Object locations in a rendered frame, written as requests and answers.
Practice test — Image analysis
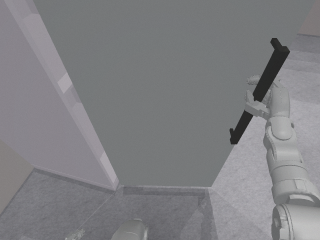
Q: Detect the right robot hand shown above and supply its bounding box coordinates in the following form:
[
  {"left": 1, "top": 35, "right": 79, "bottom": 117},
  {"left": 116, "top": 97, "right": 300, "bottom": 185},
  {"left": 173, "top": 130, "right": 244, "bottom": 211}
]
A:
[{"left": 244, "top": 74, "right": 291, "bottom": 121}]

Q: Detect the left robot thigh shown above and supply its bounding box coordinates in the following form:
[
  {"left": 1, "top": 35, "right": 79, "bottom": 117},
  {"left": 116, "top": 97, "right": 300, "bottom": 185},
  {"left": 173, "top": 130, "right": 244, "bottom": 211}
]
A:
[{"left": 111, "top": 219, "right": 149, "bottom": 240}]

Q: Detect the right robot upper arm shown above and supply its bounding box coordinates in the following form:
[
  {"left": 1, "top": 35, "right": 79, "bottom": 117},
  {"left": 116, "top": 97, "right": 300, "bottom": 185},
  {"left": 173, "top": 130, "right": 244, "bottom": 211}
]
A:
[{"left": 271, "top": 203, "right": 320, "bottom": 240}]

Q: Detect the robot right forearm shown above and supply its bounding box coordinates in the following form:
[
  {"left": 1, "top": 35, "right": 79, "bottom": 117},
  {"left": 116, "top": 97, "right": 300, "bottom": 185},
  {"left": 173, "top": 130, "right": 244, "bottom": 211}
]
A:
[{"left": 263, "top": 116, "right": 320, "bottom": 208}]

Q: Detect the fridge door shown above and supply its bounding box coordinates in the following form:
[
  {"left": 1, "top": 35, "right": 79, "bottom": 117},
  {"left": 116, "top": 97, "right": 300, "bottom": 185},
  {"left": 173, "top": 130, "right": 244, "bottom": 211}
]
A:
[{"left": 33, "top": 0, "right": 316, "bottom": 187}]

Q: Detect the handle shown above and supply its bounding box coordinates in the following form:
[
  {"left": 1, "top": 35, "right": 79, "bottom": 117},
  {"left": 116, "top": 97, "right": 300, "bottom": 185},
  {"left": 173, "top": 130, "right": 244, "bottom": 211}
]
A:
[{"left": 229, "top": 38, "right": 290, "bottom": 145}]

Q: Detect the left robot hand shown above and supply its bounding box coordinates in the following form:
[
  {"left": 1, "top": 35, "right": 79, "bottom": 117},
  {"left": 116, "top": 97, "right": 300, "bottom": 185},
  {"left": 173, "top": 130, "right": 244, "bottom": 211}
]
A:
[{"left": 65, "top": 228, "right": 85, "bottom": 240}]

